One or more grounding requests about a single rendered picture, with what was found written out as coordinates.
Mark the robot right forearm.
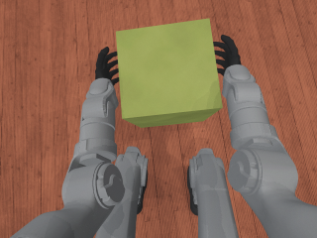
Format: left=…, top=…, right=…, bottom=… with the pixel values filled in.
left=222, top=64, right=298, bottom=181

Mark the right robot hand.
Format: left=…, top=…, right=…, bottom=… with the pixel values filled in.
left=213, top=35, right=241, bottom=76

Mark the robot right upper arm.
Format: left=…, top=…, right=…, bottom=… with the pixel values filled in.
left=227, top=147, right=317, bottom=238

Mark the carton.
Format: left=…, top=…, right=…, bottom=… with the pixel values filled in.
left=116, top=18, right=223, bottom=128

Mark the robot left forearm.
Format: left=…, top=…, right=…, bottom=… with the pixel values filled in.
left=61, top=77, right=119, bottom=189

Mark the robot left thigh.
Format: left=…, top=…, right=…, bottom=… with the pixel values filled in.
left=95, top=151, right=149, bottom=238

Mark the robot left shin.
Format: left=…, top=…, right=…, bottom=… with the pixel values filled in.
left=115, top=146, right=143, bottom=204

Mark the left robot hand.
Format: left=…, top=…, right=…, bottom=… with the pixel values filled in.
left=95, top=47, right=120, bottom=86

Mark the robot left upper arm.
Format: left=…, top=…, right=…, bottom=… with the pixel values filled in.
left=10, top=162, right=125, bottom=238

